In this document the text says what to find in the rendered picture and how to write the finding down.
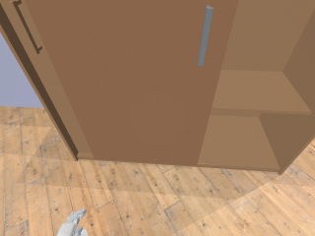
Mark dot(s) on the handle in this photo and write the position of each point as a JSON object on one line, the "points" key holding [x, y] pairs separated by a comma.
{"points": [[205, 35], [23, 26]]}

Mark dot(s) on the robot left hand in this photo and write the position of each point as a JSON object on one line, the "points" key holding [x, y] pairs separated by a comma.
{"points": [[68, 228]]}

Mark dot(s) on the wardrobe door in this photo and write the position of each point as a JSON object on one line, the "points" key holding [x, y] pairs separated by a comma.
{"points": [[130, 71], [48, 76]]}

